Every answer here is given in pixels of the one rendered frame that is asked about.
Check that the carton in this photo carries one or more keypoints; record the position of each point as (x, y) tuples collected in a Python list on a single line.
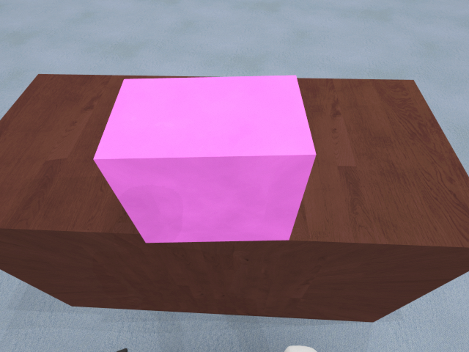
[(208, 159)]

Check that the pedestal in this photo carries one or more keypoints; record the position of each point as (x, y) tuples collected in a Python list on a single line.
[(384, 218)]

